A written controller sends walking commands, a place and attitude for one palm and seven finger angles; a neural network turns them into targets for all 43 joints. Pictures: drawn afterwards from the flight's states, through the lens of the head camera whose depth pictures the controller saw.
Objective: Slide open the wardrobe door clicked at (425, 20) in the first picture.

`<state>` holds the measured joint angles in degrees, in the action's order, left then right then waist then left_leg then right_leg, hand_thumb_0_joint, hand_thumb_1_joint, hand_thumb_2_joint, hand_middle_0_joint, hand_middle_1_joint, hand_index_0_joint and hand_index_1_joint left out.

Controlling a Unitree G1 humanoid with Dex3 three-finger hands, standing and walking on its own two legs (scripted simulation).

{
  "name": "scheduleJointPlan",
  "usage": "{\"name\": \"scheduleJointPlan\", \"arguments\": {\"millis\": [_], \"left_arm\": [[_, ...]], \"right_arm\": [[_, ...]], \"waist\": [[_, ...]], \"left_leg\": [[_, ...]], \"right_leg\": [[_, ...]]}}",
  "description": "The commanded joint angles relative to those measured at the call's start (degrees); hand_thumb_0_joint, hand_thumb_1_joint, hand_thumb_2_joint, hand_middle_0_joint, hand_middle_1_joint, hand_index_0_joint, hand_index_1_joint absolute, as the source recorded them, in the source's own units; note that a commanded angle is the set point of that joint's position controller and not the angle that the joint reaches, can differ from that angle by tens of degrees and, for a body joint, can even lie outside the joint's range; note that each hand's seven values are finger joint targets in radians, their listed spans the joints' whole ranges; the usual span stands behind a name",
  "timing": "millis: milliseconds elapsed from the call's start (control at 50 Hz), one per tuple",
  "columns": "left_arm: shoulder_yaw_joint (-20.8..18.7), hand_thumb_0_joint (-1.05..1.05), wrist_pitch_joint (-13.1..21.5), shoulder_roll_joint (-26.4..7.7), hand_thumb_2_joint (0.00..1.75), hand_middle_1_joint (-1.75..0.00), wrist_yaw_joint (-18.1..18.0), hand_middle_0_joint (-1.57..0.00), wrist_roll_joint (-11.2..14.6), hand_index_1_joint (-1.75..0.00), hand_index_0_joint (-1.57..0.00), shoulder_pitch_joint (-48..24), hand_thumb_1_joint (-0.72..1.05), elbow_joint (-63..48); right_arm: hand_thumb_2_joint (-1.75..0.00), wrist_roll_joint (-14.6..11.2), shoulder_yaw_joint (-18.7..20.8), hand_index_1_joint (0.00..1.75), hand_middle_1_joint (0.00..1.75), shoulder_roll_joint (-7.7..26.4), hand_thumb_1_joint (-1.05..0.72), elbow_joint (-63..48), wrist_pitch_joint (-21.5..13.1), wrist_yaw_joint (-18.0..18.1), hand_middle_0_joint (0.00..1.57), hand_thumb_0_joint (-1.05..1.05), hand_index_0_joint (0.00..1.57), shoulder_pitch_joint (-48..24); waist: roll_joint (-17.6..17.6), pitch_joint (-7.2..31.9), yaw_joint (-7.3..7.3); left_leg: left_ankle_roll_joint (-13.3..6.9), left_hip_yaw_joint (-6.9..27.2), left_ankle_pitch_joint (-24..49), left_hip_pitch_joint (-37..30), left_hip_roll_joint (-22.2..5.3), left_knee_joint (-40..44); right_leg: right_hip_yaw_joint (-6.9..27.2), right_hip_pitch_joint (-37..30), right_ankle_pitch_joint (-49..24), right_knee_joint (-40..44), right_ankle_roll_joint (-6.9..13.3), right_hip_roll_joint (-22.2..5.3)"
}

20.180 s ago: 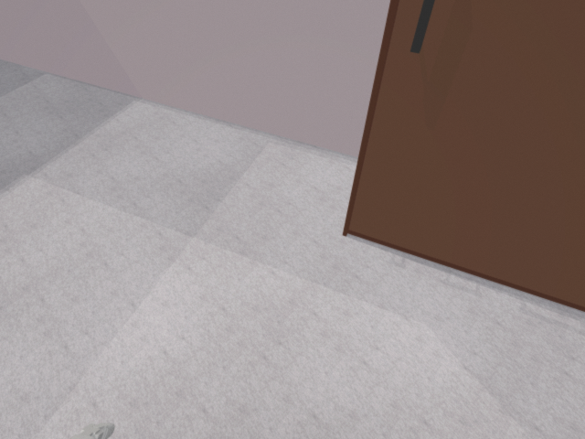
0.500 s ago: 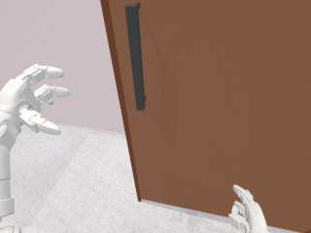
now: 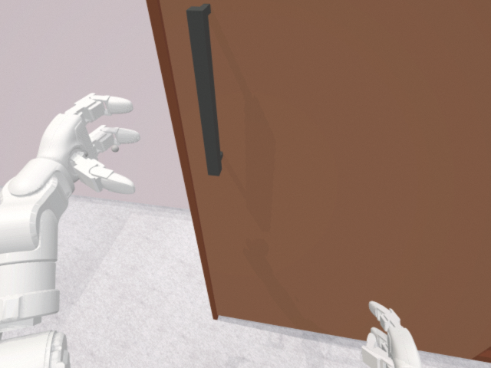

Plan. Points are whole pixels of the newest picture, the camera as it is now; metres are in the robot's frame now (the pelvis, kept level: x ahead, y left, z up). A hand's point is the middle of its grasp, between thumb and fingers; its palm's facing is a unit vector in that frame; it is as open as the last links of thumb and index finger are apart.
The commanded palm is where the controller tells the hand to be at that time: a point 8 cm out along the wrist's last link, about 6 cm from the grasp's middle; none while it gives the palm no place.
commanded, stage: move the hooked fingers beside the handle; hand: left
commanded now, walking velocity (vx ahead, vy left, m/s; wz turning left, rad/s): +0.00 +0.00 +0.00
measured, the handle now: (210, 100) +0.48 +0.11 +0.24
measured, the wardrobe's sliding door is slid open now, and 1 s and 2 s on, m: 0.00 0.00 0.00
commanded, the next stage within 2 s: feel for the door with the fingertips in 1.72 s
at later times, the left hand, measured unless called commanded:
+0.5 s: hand (149, 130) +0.39 +0.19 +0.23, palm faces -0.01 -1.00 -0.06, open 14.0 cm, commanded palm +0.37 +0.24 +0.24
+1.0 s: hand (182, 114) +0.44 +0.15 +0.23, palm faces -0.03 -1.00 -0.02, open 13.9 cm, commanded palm +0.41 +0.21 +0.23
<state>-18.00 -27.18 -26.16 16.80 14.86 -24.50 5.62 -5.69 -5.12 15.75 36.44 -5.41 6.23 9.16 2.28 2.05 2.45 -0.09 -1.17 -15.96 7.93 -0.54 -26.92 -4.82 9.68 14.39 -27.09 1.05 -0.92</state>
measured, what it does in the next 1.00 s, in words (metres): stands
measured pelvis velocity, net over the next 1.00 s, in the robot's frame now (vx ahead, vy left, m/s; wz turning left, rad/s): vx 0.01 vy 0.00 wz -0.03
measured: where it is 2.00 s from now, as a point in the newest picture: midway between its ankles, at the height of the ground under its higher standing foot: outside the picture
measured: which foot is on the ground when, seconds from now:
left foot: down 0.00-1.00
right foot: down 0.00-1.00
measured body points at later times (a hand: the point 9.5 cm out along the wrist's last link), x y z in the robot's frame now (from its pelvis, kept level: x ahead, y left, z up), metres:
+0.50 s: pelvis +0.00 +0.00 +0.00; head -0.02 -0.02 +0.45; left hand +0.38 +0.24 +0.24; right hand +0.17 -0.25 -0.08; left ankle -0.01 +0.12 -0.74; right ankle +0.01 -0.10 -0.74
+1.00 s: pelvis +0.01 +0.00 +0.00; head +0.00 -0.01 +0.45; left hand +0.43 +0.21 +0.24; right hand +0.13 -0.26 -0.10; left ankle -0.01 +0.12 -0.74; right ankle +0.01 -0.10 -0.74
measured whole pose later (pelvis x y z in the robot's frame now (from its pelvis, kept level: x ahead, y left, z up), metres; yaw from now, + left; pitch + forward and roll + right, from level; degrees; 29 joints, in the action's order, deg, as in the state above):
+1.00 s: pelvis +0.01 +0.00 +0.00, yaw -2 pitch +0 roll +0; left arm -13.4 -20.5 -21.2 8.6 10.7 -43.5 30.1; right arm -4.7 -2.5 15.2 40.3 -2.9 6.2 13.5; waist 1.9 2.3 -1.6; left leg 0.1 -2.7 -14.8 8.7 -1.3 -23.4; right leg -3.3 11.1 12.5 -23.5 1.3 0.2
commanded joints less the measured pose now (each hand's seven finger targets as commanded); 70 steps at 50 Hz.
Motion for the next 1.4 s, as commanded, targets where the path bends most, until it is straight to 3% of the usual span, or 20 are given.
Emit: {"name": "scheduleJointPlan", "arguments": {"millis": [0, 60, 120, 160, 200, 280, 360, 420, 460, 640, 700, 760, 800, 820, 880, 940, 1040, 1100, 1220, 1380], "left_arm": [[-2.0, 0.00, 5.1, -12.2, 0.30, -1.20, -0.6, -0.30, 0.6, -1.20, -0.30, -28.3, -0.50, -10.6], [-1.9, 0.00, 5.1, -11.4, 0.30, -1.20, -1.0, -0.30, 0.4, -1.20, -0.30, -29.0, -0.50, -8.3], [-4.9, 0.00, 4.7, -13.9, 0.30, -1.20, -1.9, -0.30, 0.0, -1.20, -0.30, -26.6, -0.50, -6.7], [-1.6, 0.00, 4.5, -10.3, 0.30, -1.20, -2.1, -0.30, -0.1, -1.20, -0.30, -28.2, -0.50, -6.5], [-3.6, 0.00, 4.7, -12.8, 0.30, -1.20, -2.7, -0.30, -0.3, -1.20, -0.30, -27.2, -0.50, -5.4], [-1.0, 0.00, 5.0, -10.4, 0.30, -1.20, -2.9, -0.30, -0.6, -1.20, -0.30, -31.6, -0.50, -4.4], [-1.2, 0.00, 6.0, -11.7, 0.30, -1.20, -3.5, -0.30, -0.9, -1.20, -0.30, -35.5, -0.50, -0.7], [-0.8, 0.00, 7.5, -12.0, 0.30, -1.20, -3.9, -0.30, -1.4, -1.20, -0.30, -38.7, -0.50, -1.6], [1.3, 0.00, 8.0, -9.0, 0.30, -1.20, -3.9, -0.30, -1.4, -1.20, -0.30, -38.8, -0.50, -1.7], [0.5, 0.00, 7.7, -9.9, 0.30, -1.20, -6.1, -0.30, -2.3, -1.20, -0.30, -41.5, -0.50, 7.8], [-0.3, 0.00, 9.5, -10.9, 0.30, -1.20, -6.8, -0.30, -2.7, -1.20, -0.30, -42.8, -0.50, 6.6], [3.2, 0.00, 10.4, -6.9, 0.30, -1.20, -7.0, -0.30, -3.0, -1.20, -0.30, -46.1, -0.50, 7.8], [1.7, 0.00, 10.4, -8.5, 0.30, -1.20, -7.5, -0.30, -3.2, -1.20, -0.30, -45.4, -0.50, 9.4], [3.5, 0.00, 10.5, -6.8, 0.30, -1.20, -7.5, -0.30, -3.2, -1.20, -0.30, -47.9, -0.50, 9.2], [2.8, 0.00, 10.4, -6.9, 0.30, -1.20, -8.3, -0.30, -3.6, -1.20, -0.30, -49.3, -0.50, 12.5], [-0.4, 0.00, 11.3, -9.6, 0.30, -1.20, -8.9, -0.30, -4.2, -1.20, -0.30, -45.9, -0.50, 12.4], [0.5, 0.00, 12.0, -8.5, 0.30, -1.20, -8.3, -0.30, -4.0, -1.20, -0.30, -44.4, -0.50, 10.2], [0.0, 0.00, 11.5, -10.3, 0.30, -1.20, -7.8, -0.30, -3.8, -1.20, -0.30, -44.7, -0.50, 9.4], [3.7, 0.00, 10.8, -6.0, 0.30, -1.20, -7.3, -0.30, -3.0, -1.20, -0.30, -46.5, -0.50, 7.7], [1.6, 0.00, 10.7, -9.0, 0.30, -1.20, -8.1, -0.30, -3.6, -1.20, -0.30, -49.2, -0.50, 14.8]], "right_arm": [[-0.90, 0.1, 3.3, 0.30, 0.30, 6.8, -0.90, -8.8, -3.6, 1.1, 0.20, 0.00, 0.20, -9.6], [-0.90, 0.1, 3.2, 0.30, 0.30, 6.6, -0.90, -8.8, -3.2, 1.1, 0.20, 0.00, 0.20, -9.4], [-0.90, 0.3, 3.4, 0.30, 0.30, 6.8, -0.90, -8.9, -2.8, 0.8, 0.20, 0.00, 0.20, -9.2], [-0.90, 0.1, 3.4, 0.30, 0.30, 6.4, -0.90, -9.0, -2.6, 0.6, 0.20, 0.00, 0.20, -8.9], [-0.90, 0.2, 3.8, 0.30, 0.30, 7.0, -0.90, -8.5, -2.3, 0.6, 0.20, 0.00, 0.20, -8.5], [-0.90, 0.1, 3.7, 0.30, 0.30, 6.6, -0.90, -8.5, -2.0, 0.8, 0.20, 0.00, 0.20, -8.2], [-0.90, 0.1, 4.0, 0.30, 0.30, 6.9, -0.90, -7.3, -1.7, 1.2, 0.20, 0.00, 0.20, -7.2], [-0.90, 0.3, 4.3, 0.30, 0.30, 6.9, -0.90, -7.2, -1.9, 1.1, 0.20, 0.00, 0.20, -6.6], [-0.90, 0.2, 4.3, 0.30, 0.30, 6.5, -0.90, -7.3, -2.0, 1.1, 0.20, 0.00, 0.20, -6.5], [-0.90, 0.4, 4.8, 0.30, 0.30, 7.2, -0.90, -5.4, -1.0, 1.0, 0.20, 0.00, 0.20, -3.7], [-0.90, 0.8, 5.2, 0.30, 0.30, 7.4, -0.90, -5.4, -1.0, 0.9, 0.20, 0.00, 0.20, -3.3], [-0.90, 0.6, 5.1, 0.30, 0.30, 6.7, -0.90, -5.0, -1.0, 1.0, 0.20, 0.00, 0.20, -2.6], [-0.90, 0.7, 5.4, 0.30, 0.30, 7.3, -0.90, -4.7, -0.9, 1.0, 0.20, 0.00, 0.20, -2.2], [-0.90, 0.7, 5.3, 0.30, 0.30, 7.0, -0.90, -4.6, -0.9, 1.0, 0.20, 0.00, 0.20, -2.1], [-0.90, 0.9, 5.5, 0.30, 0.30, 7.0, -0.90, -3.9, -0.8, 0.9, 0.20, 0.00, 0.20, -0.9], [-0.90, 1.1, 5.7, 0.30, 0.30, 7.0, -0.90, -4.6, -0.6, 0.8, 0.20, 0.00, 0.20, -0.5], [-0.90, 0.8, 5.8, 0.30, 0.30, 6.9, -0.90, -5.2, -0.3, 0.6, 0.20, 0.00, 0.20, -0.9], [-0.90, 0.6, 5.9, 0.30, 0.30, 7.6, -0.90, -5.2, -0.1, 0.9, 0.20, 0.00, 0.20, -1.3], [-0.90, 0.4, 5.5, 0.30, 0.30, 6.8, -0.90, -5.1, -0.4, 0.9, 0.20, 0.00, 0.20, -2.2], [-0.90, 0.7, 5.4, 0.30, 0.30, 7.2, -0.90, -3.9, -0.2, 1.2, 0.20, 0.00, 0.20, -1.5]], "waist": [[1.7, 11.2, -1.20], [-0.3, 12.4, -1.04], [-0.5, 14.1, 0.01], [-0.7, 13.4, -0.79], [-2.0, 13.3, -0.43], [-0.7, 12.3, -1.49], [-1.4, 11.4, -2.38], [0.2, 14.9, -2.29], [1.9, 15.5, -2.51], [-2.7, 13.4, -2.96], [-2.4, 16.4, -2.58], [-0.9, 15.0, -3.84], [-0.8, 15.4, -3.33], [-1.0, 15.6, -4.03], [-1.7, 15.7, -4.10], [-2.5, 18.3, -2.59], [-3.2, 16.7, -2.94], [-1.9, 16.4, -3.04], [-0.8, 15.5, -3.89], [-2.9, 13.5, -4.29]], "left_leg": [[-1.3, 2.5, 13.2, -4.3, 0.7, 3.2], [-1.3, 2.4, 13.5, -3.6, 0.8, 3.6], [-1.3, 1.8, 16.0, -3.0, 0.6, 3.5], [-1.2, 1.8, 16.5, -3.2, 0.6, 3.3], [-1.4, 1.5, 16.4, -3.2, 0.4, 3.0], [-1.4, 1.4, 15.1, -3.2, 0.6, 3.4], [-1.6, 1.2, 12.7, -2.4, 0.5, 3.6], [-1.5, 1.5, 14.5, -3.9, 0.5, 3.6], [-1.4, 1.4, 16.6, -5.0, 0.5, 3.4], [-1.5, 1.1, 15.9, -2.3, 0.1, 4.1], [-1.5, 1.0, 18.1, -3.9, 0.0, 4.0], [-1.5, 0.9, 18.3, -4.4, -0.1, 4.1], [-1.4, 0.9, 18.2, -4.6, -0.2, 4.2], [-1.5, 0.9, 18.0, -4.5, -0.1, 4.5], [-1.5, 0.7, 18.3, -4.0, 0.0, 4.4], [-1.6, 0.4, 21.5, -3.9, -0.1, 4.6], [-1.8, 0.0, 20.8, -3.9, -0.2, 4.9], [-1.8, 0.0, 19.5, -4.6, -0.2, 5.2], [-1.7, 0.3, 18.8, -5.3, -0.1, 5.1], [-1.7, 0.7, 13.9, -3.0, 0.1, 5.3]], "right_leg": [[2.3, -1.2, -11.3, 4.1, 0.6, 0.3], [1.9, -2.4, -12.0, 3.8, 0.4, 0.3], [2.3, -4.5, -15.1, 3.5, 0.5, 0.0], [2.0, -3.8, -15.9, 3.2, 0.4, 0.2], [2.4, -3.9, -15.9, 3.5, 0.4, 0.1], [2.4, -2.6, -14.7, 4.0, 0.2, 0.3], [2.9, -1.8, -12.2, 5.0, 0.1, 0.2], [3.0, -3.3, -13.8, 4.7, 0.5, 0.1], [2.8, -3.6, -16.1, 4.3, 0.6, 0.3], [2.8, -3.3, -15.9, 4.9, 0.4, 0.4], [3.0, -5.1, -18.1, 4.5, 0.6, 0.4], [2.8, -3.7, -18.4, 4.8, 0.5, 0.7], [3.0, -3.9, -17.8, 5.1, 0.6, 0.7], [2.9, -3.8, -17.9, 5.3, 0.5, 0.6], [3.0, -3.8, -18.7, 5.3, 0.5, 0.8], [3.0, -7.2, -22.3, 4.6, 0.7, 0.6], [3.0, -6.8, -22.4, 5.1, 0.4, 0.8], [3.2, -6.4, -20.7, 5.7, 0.4, 0.8], [3.0, -4.8, -19.6, 6.1, 0.4, 0.8], [3.4, -2.7, -14.0, 7.0, 0.4, 0.6]]}}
